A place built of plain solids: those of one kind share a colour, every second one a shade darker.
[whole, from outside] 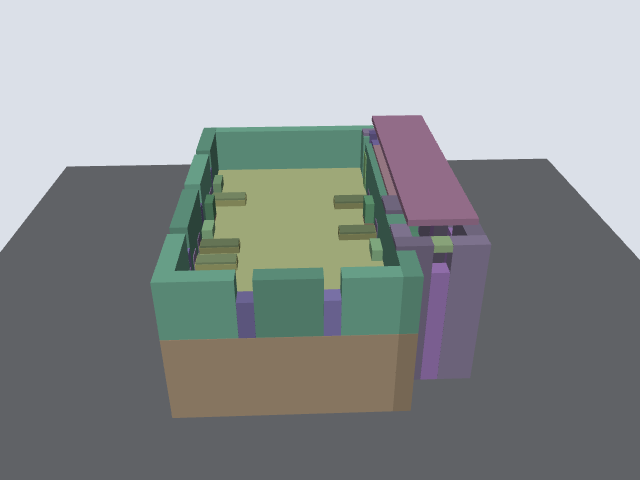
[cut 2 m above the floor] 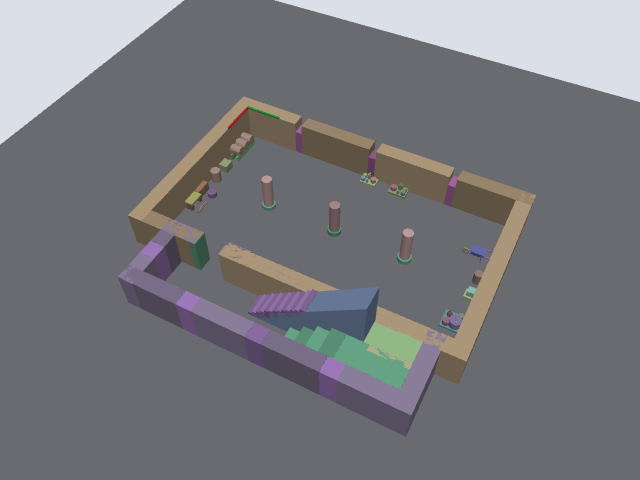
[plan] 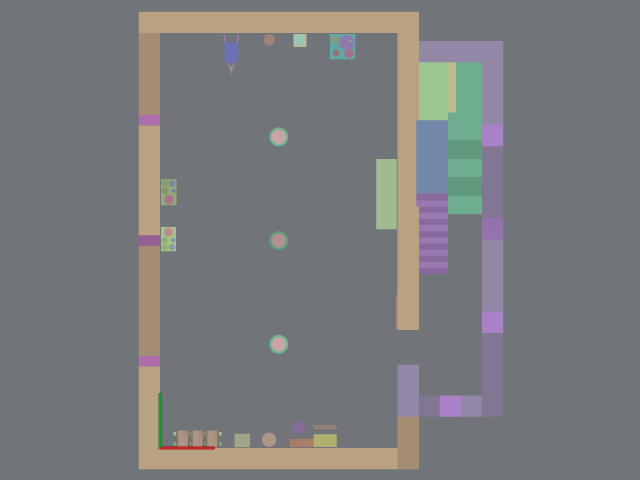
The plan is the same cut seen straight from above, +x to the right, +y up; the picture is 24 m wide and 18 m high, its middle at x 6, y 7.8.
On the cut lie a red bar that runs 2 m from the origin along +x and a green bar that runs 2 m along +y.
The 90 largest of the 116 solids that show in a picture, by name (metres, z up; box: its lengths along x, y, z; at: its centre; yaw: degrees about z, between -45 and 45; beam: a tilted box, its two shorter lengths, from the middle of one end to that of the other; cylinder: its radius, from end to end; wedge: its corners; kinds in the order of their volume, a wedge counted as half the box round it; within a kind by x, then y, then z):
{
 "wall_undercroft_1": {"box": [0.8, 3.86, 4.62], "at": [-0.4, 1.13, 2.01]},
 "wall_undercroft_2": {"box": [0.8, 4.12, 4.62], "at": [-0.4, 5.52, 2.01]},
 "wall_undercroft_3": {"box": [0.8, 4.12, 4.62], "at": [-0.4, 10.04, 2.01]},
 "wall_undercroft_4": {"box": [0.8, 3.86, 4.62], "at": [-0.4, 14.43, 2.01]},
 "wall_undercroft_5": {"box": [10.51, 0.8, 4.62], "at": [4.46, -0.4, 2.01]},
 "wall_undercroft_6": {"box": [10.51, 0.8, 4.62], "at": [4.46, 15.96, 2.01]},
 "wall_undercroft_7": {"box": [0.8, 3.92, 4.62], "at": [9.31, 1.16, 2.01]},
 "wall_undercroft_8": {"box": [0.8, 11.94, 4.62], "at": [9.31, 10.39, 2.01]},
 "wall_vestibule_1": {"box": [0.8, 1.96, 7.63], "at": [9.31, 2.14, 3.52]},
 "wall_vestibule_2": {"box": [0.8, 1.56, 7.63], "at": [9.31, 5.2, 3.52]},
 "wall_vestibule_3": {"box": [0.8, 0.8, 7.63], "at": [9.31, 14.86, 3.52]},
 "wall_vestibule_4": {"box": [1.58, 0.8, 7.63], "at": [9.7, 1.57, 3.52]},
 "wall_vestibule_5": {"box": [3.96, 0.8, 7.63], "at": [10.89, 14.86, 3.52]},
 "wall_vestibule_6": {"box": [1.58, 0.8, 7.63], "at": [12.08, 1.57, 3.52]},
 "wall_vestibule_7": {"box": [0.8, 3.15, 7.63], "at": [12.47, 2.74, 3.52]},
 "wall_vestibule_8": {"box": [0.8, 2.7, 7.63], "at": [12.47, 6.47, 3.52]},
 "wall_vestibule_9": {"box": [0.8, 2.7, 7.63], "at": [12.47, 9.96, 3.52]},
 "wall_vestibule_10": {"box": [0.8, 3.15, 7.63], "at": [12.47, 13.69, 3.52]},
 "wall_dorter_1": {"box": [0.8, 3.79, 2.8], "at": [-0.4, 1.09, 5.73]},
 "wall_dorter_2": {"box": [0.8, 3.97, 2.8], "at": [-0.4, 5.52, 5.73]},
 "wall_dorter_3": {"box": [0.8, 3.97, 2.8], "at": [-0.4, 10.04, 5.73]},
 "wall_dorter_4": {"box": [0.8, 3.79, 2.8], "at": [-0.4, 14.47, 5.73]},
 "wall_dorter_5": {"box": [3.18, 0.8, 2.8], "at": [0.79, -0.4, 5.73]},
 "wall_dorter_6": {"box": [2.75, 0.8, 2.8], "at": [4.46, -0.4, 5.73]},
 "wall_dorter_7": {"box": [10.51, 0.8, 2.8], "at": [4.46, 15.96, 5.73]},
 "wall_dorter_8": {"box": [3.18, 0.8, 2.8], "at": [8.12, -0.4, 5.73]},
 "wall_dorter_9": {"box": [0.8, 14.14, 2.8], "at": [9.31, 6.27, 5.73]},
 "wall_dorter_10": {"box": [0.8, 2.07, 2.8], "at": [9.31, 15.32, 5.73]},
 "floor_dorter_1": {"box": [8.91, 15.56, 0.4], "at": [4.46, 7.78, 4.43]},
 "wall_right_1": {"box": [0.45, 7.01, 7.63], "at": [9.48, 9.48, 3.52]},
 "floor_terrace_1": {"box": [1.27, 0.69, 0.82], "at": [11.44, 9.11, 0.11]},
 "floor_terrace_2": {"box": [1.27, 0.69, 1.41], "at": [11.44, 9.8, 0.41]},
 "floor_terrace_3": {"box": [1.27, 0.69, 1.94], "at": [11.44, 10.49, 0.67]},
 "floor_terrace_4": {"box": [1.27, 0.69, 2.45], "at": [11.44, 11.18, 0.92]},
 "floor_terrace_5": {"box": [1.27, 2.94, 3.01], "at": [11.44, 13.0, 1.21]},
 "fill_under_steps_1": {"wedge": [[9.61, 6.28, -0.3], [9.61, 6.28, -0.24], [9.61, 12.29, -0.3], [9.61, 12.29, 4.41], [10.8, 6.28, -0.3], [10.8, 6.28, -0.24], [10.8, 12.29, -0.3], [10.8, 12.29, 4.41]]},
 "wall_vestibule_under_light_1": {"box": [0.8, 0.8, 6.28], "at": [10.89, 1.57, 2.84]},
 "wall_vestibule_under_light_2": {"box": [0.8, 0.8, 6.28], "at": [12.47, 4.72, 2.84]},
 "wall_vestibule_under_light_3": {"box": [0.8, 0.8, 6.28], "at": [12.47, 8.22, 2.84]},
 "wall_vestibule_under_light_4": {"box": [0.8, 0.8, 6.28], "at": [12.47, 11.71, 2.84]},
 "mass_under_head_1": {"box": [1.19, 2.18, 4.63], "at": [10.21, 13.37, 2.02]},
 "over_vestibule_1": {"box": [2.96, 13.1, 0.3], "at": [10.89, 8.22, 8.14]},
 "parapet_head_1": {"box": [0.3, 1.88, 5.97], "at": [10.95, 13.52, 2.69]},
 "bed_frame_dorter_1": {"box": [1.97, 0.75, 0.33], "at": [1.01, 5.75, 4.79]},
 "bed_frame_dorter_2": {"box": [1.97, 0.8, 0.35], "at": [1.02, 4.22, 4.81]},
 "bed_frame_dorter_3": {"box": [1.97, 0.86, 0.36], "at": [1.02, 10.89, 4.81]},
 "bed_frame_dorter_4": {"box": [1.96, 0.89, 0.34], "at": [7.9, 10.32, 4.8]},
 "bed_frame_dorter_5": {"box": [1.94, 0.83, 0.33], "at": [7.91, 6.85, 4.8]},
 "wall_dorter_under_light_1": {"box": [0.8, 0.55, 1.75], "at": [-0.4, 3.26, 5.21]},
 "wall_dorter_under_light_2": {"box": [0.7, 0.8, 1.75], "at": [2.73, -0.4, 5.21]},
 "wall_dorter_under_light_3": {"box": [0.7, 0.8, 1.75], "at": [6.18, -0.4, 5.21]},
 "wall_wallhead_1": {"box": [0.45, 0.8, 3.0], "at": [9.48, 12.94, 5.83]},
 "wall_wallhead_2": {"box": [0.45, 0.62, 3.0], "at": [9.48, 14.6, 5.83]},
 "wall_undercroft_under_light_1": {"box": [0.8, 0.4, 1.75], "at": [-0.4, 3.26, 0.57]},
 "wall_undercroft_under_light_2": {"box": [0.8, 0.4, 1.75], "at": [-0.4, 7.78, 0.57]},
 "wall_undercroft_under_light_3": {"box": [0.8, 0.4, 1.75], "at": [-0.4, 12.3, 0.57]},
 "pier_undercroft_1": {"cylinder": 0.27, "from": [4.46, 3.89, 0.22], "to": [4.46, 3.89, 2.29]},
 "pier_undercroft_2": {"cylinder": 0.27, "from": [4.46, 7.78, 0.26], "to": [4.46, 7.78, 2.29]},
 "pier_undercroft_3": {"cylinder": 0.27, "from": [4.46, 11.67, 0.25], "to": [4.46, 11.67, 2.29]},
 "aumbry_carcase_dorter_1": {"box": [0.43, 1.04, 1.12], "at": [0.25, 9.0, 5.28]},
 "aumbry_carcase_dorter_2": {"box": [0.46, 1.04, 1.15], "at": [8.64, 8.5, 5.29]},
 "chest_dorter_1": {"box": [0.48, 1.24, 0.62], "at": [0.27, 12.77, 4.94]},
 "chest_dorter_2": {"box": [0.54, 1.1, 0.51], "at": [0.3, 7.38, 4.89]},
 "chest_dorter_3": {"box": [0.51, 1.16, 0.59], "at": [8.63, 4.97, 4.93]},
 "bed_pallet_dorter_1": {"box": [1.85, 0.69, 0.11], "at": [1.04, 5.75, 5.01]},
 "bed_pallet_dorter_2": {"box": [1.85, 0.74, 0.11], "at": [1.05, 4.22, 5.04]},
 "bed_pallet_dorter_3": {"box": [1.85, 0.8, 0.11], "at": [1.05, 10.89, 5.05]},
 "bed_pallet_dorter_4": {"box": [1.84, 0.83, 0.11], "at": [7.87, 10.32, 5.02]},
 "bed_pallet_dorter_5": {"box": [1.82, 0.77, 0.11], "at": [7.88, 6.85, 5.02]},
 "jamb_slype_1": {"box": [0.8, 0.35, 2.2], "at": [9.31, 2.95, 1.05]},
 "tread_1": {"wedge": [[9.61, 6.52, -0.3], [9.61, 6.52, 0.19], [9.61, 6.79, -0.3], [9.61, 6.79, 0.19], [10.8, 6.52, -0.3], [10.8, 6.52, 0.19], [10.8, 6.79, -0.3], [10.8, 6.79, 0.2]]},
 "tread_2": {"wedge": [[9.61, 6.75, -0.1], [9.61, 6.75, 0.37], [9.61, 7.02, -0.1], [9.61, 7.02, 0.38], [10.8, 6.75, -0.1], [10.8, 6.75, 0.37], [10.8, 7.02, -0.1], [10.8, 7.02, 0.38]]},
 "tread_3": {"wedge": [[9.61, 7.21, 0.25], [9.61, 7.21, 0.75], [9.61, 7.48, 0.25], [9.61, 7.48, 0.75], [10.8, 7.21, 0.25], [10.8, 7.21, 0.74], [10.8, 7.48, 0.25], [10.8, 7.48, 0.75]]},
 "tread_4": {"wedge": [[9.61, 7.44, 0.45], [9.61, 7.44, 0.94], [9.61, 7.71, 0.45], [9.61, 7.71, 0.95], [10.8, 7.44, 0.45], [10.8, 7.44, 0.94], [10.8, 7.7, 0.45], [10.8, 7.7, 0.95]]},
 "tread_5": {"wedge": [[9.61, 8.36, 1.15], [9.61, 8.36, 1.63], [9.61, 8.63, 1.15], [9.61, 8.63, 1.63], [10.8, 8.36, 1.15], [10.8, 8.36, 1.63], [10.8, 8.63, 1.15], [10.8, 8.63, 1.63]]},
 "tread_6": {"wedge": [[9.61, 9.28, 1.83], [9.61, 9.28, 2.3], [9.61, 9.55, 1.83], [9.61, 9.55, 2.31], [10.8, 9.28, 1.83], [10.8, 9.28, 2.3], [10.8, 9.55, 1.83], [10.8, 9.55, 2.3]]},
 "pier_undercroft_base_1": {"cylinder": 0.35, "from": [4.46, 3.89, 0.0], "to": [4.46, 3.89, 0.22]},
 "pier_undercroft_base_2": {"cylinder": 0.35, "from": [4.46, 7.78, 0.0], "to": [4.46, 7.78, 0.26]},
 "pier_undercroft_base_3": {"cylinder": 0.35, "from": [4.46, 11.67, 0.0], "to": [4.46, 11.67, 0.25]},
 "crate_undercroft_1": {"box": [0.59, 0.51, 0.52], "at": [3.09, 0.29, 0.21]},
 "crate_undercroft_2": {"box": [0.49, 0.5, 0.42], "at": [5.25, 15.28, 0.16]},
 "cask_undercroft_1": {"cylinder": 0.27, "from": [4.09, 0.31, 0.0], "to": [4.09, 0.31, 0.73]},
 "cask_undercroft_2": {"cylinder": 0.22, "from": [4.09, 15.3, 0.0], "to": [4.09, 15.3, 0.62]},
 "wall_vestibule_over_light_1": {"box": [0.8, 0.8, 0.35], "at": [10.89, 1.57, 7.16]},
 "pot_plinth_undercroft_1": {"box": [0.57, 0.92, 0.17], "at": [0.32, 7.83, 0.04]},
 "pot_plinth_undercroft_2": {"box": [0.58, 0.98, 0.17], "at": [0.32, 9.59, 0.04]},
 "tub_stand_undercroft_1": {"box": [0.95, 0.95, 0.17], "at": [6.85, 15.05, 0.04]},
 "table_top_undercroft_1": {"box": [0.77, 2.64, 0.06], "at": [8.49, 9.52, 0.7]},
 "door_leaf_wall_head_1": {"box": [0.06, 0.93, 2.03], "at": [8.88, 12.83, 5.64]},
 "stillage_front_undercroft_1": {"box": [1.81, 0.13, 0.4], "at": [1.41, 0.53, 0.15]}
}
